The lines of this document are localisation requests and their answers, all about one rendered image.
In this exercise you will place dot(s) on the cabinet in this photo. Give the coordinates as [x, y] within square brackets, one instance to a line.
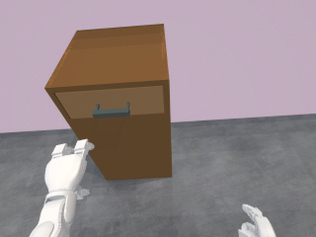
[125, 148]

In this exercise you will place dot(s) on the robot left forearm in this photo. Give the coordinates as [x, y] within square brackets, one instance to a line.
[57, 214]

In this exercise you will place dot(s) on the robot left hand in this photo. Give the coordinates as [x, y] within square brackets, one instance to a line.
[65, 170]

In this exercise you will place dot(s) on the robot right hand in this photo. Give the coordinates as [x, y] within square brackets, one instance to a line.
[261, 228]

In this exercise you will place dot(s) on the handle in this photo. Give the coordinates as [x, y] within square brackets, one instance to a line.
[111, 113]

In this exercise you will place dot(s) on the drawer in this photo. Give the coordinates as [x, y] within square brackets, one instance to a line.
[142, 101]

